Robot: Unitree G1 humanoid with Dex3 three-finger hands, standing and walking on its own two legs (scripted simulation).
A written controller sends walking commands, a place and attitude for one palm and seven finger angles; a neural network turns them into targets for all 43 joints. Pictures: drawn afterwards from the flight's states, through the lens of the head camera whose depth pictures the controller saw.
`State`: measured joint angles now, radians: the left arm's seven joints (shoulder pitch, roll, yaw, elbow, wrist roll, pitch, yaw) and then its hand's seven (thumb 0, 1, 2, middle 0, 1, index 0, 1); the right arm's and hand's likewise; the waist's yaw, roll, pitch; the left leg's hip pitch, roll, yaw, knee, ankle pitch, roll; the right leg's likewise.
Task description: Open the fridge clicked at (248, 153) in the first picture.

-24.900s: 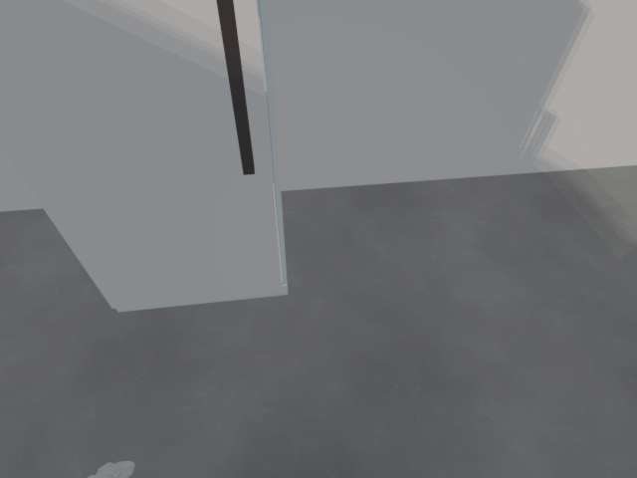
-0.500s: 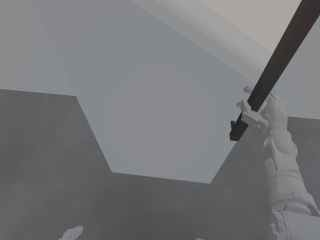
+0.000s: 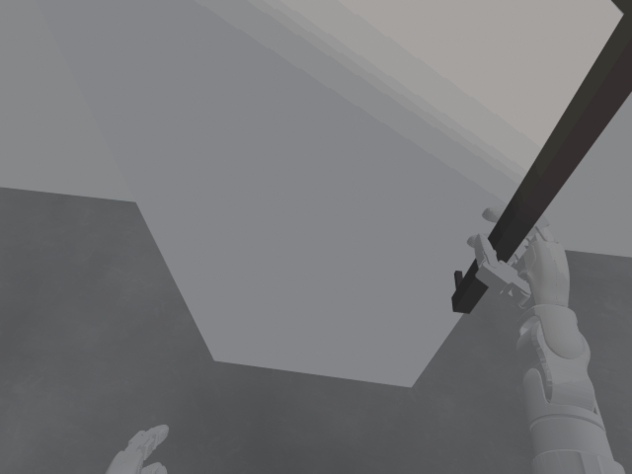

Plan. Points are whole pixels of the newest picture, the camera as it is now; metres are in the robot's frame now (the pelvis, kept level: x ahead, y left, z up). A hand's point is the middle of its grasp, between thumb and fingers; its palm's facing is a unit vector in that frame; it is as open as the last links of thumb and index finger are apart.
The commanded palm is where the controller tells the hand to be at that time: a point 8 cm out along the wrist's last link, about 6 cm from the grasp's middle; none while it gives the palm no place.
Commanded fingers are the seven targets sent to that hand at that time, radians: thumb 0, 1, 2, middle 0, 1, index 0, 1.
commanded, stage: pull the door a little, standing still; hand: right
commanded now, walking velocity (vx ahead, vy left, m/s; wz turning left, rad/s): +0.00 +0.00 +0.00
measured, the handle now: (516, 200) +0.43 -0.19 +0.15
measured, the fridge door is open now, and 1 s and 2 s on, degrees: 0 13 46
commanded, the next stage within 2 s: walk backward, drawing the door open in 0.28 s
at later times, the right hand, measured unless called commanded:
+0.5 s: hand (491, 311) +0.30 -0.16 +0.09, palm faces -0.01 +0.99 -0.14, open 6.6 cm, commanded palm +0.28 -0.21 +0.09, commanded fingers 0.00 -0.90 -0.90 0.45 1.40 0.45 1.40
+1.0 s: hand (478, 345) +0.26 -0.14 +0.09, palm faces +0.18 +0.97 -0.18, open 6.4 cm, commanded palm +0.22 -0.18 +0.09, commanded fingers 0.00 -0.90 -0.90 0.45 1.40 0.45 1.40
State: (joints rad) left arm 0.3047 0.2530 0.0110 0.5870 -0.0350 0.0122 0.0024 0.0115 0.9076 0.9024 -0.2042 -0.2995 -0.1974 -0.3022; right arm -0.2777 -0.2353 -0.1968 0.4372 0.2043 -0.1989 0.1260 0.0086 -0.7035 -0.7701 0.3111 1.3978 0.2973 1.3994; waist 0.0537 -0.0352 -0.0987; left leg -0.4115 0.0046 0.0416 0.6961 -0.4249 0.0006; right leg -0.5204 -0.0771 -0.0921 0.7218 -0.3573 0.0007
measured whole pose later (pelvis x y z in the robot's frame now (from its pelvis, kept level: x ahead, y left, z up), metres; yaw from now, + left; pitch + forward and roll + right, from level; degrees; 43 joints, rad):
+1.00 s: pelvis +0.04 +0.02 +0.01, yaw -3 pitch +0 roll +0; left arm 0.16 0.25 -0.02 0.54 0.00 0.07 0.10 0.01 0.91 0.90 -0.20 -0.30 -0.20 -0.30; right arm 0.37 -0.14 0.03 -0.18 0.04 -0.10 -0.09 -0.04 -0.58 -0.78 0.38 1.35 0.34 1.40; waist -0.01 -0.08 0.00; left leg -0.22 -0.03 0.14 0.57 -0.34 0.04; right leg -0.33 0.00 -0.04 0.54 -0.16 -0.03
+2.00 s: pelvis -0.04 +0.35 +0.01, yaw -44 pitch -1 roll -1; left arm 0.12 0.21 0.05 0.72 0.02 -0.12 0.09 0.02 0.90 0.90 -0.21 -0.30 -0.20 -0.30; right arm 0.29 -0.17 -0.05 -0.20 0.01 -0.10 -0.09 -0.04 -0.59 -0.79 0.39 1.34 0.27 1.40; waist 0.02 -0.08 0.13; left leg -0.35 0.06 0.09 0.61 -0.24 0.02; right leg -0.54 -0.03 0.09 1.17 -0.53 0.05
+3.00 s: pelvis +0.08 +0.62 +0.02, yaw -79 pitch -1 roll -1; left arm 0.12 0.28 0.02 0.63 0.00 -0.06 0.10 0.01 0.91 0.90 -0.20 -0.30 -0.20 -0.30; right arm -0.26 -0.26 -0.07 0.36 0.02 -0.16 -0.11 0.00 -0.59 -0.80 0.45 1.39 0.44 1.40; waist -0.03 0.04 0.09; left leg -0.37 0.13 0.17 0.58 -0.26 -0.01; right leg -0.20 0.01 -0.08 0.50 -0.28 -0.03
